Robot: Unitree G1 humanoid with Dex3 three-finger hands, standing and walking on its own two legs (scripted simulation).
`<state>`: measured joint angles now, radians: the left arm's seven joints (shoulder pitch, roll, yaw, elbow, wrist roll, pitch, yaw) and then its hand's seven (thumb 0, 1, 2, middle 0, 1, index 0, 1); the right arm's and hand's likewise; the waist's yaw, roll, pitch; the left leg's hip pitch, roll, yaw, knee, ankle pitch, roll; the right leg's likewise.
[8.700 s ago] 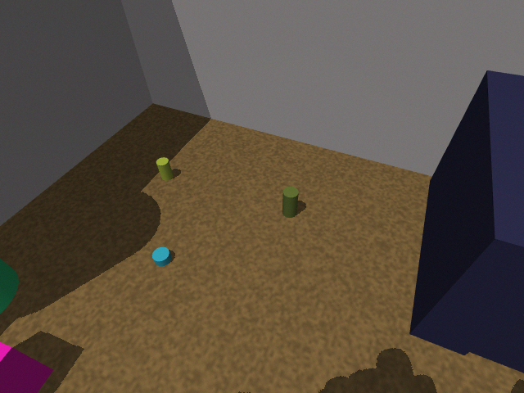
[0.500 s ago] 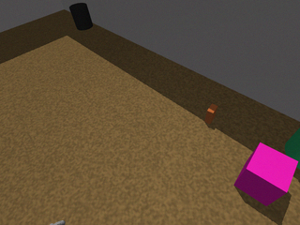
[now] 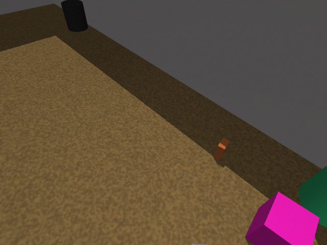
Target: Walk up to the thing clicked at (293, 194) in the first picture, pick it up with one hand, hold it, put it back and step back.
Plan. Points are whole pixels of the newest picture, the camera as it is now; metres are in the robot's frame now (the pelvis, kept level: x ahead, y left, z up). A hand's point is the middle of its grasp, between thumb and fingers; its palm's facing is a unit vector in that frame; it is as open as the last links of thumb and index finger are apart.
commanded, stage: walk up
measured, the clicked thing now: out of the picture -0.90 -0.98 -0.69
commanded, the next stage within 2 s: stand in 1.24 s
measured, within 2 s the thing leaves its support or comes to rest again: neither
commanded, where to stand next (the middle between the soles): +0.15 -0.01 m, yaw +0 degrees
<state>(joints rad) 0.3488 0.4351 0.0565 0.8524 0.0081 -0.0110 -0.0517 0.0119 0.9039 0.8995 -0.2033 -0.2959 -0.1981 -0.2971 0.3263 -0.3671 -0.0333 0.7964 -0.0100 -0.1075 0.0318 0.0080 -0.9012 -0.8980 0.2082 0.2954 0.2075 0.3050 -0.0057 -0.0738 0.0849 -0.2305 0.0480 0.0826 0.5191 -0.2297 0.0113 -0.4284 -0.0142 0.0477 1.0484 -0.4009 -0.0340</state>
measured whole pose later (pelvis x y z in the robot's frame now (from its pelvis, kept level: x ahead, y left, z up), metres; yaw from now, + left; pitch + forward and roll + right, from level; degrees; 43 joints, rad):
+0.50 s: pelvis +0.07 -0.05 -0.01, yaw +2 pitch -2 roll +0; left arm 0.18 0.36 0.02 0.87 0.03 -0.04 0.00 0.01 0.90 0.90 -0.21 -0.30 -0.20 -0.30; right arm 0.25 -0.41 -0.03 0.93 -0.01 0.02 0.02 0.01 -0.90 -0.90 0.21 0.30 0.20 0.30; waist 0.01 0.06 0.10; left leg -0.36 0.04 -0.01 0.84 -0.48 0.02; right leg -0.38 -0.06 -0.07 0.64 -0.22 -0.02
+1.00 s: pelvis +0.08 -0.02 +0.00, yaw +2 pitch -3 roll +0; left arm 0.15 0.37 -0.01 1.08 0.00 -0.02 0.00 0.01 0.90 0.90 -0.20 -0.30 -0.20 -0.30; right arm 0.10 -0.36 -0.01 1.03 -0.01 0.00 0.02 0.01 -0.90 -0.90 0.21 0.30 0.21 0.30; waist 0.02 0.01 0.06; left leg -0.20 0.02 0.03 0.54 -0.29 0.00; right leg -0.24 -0.04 -0.01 0.52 -0.22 0.03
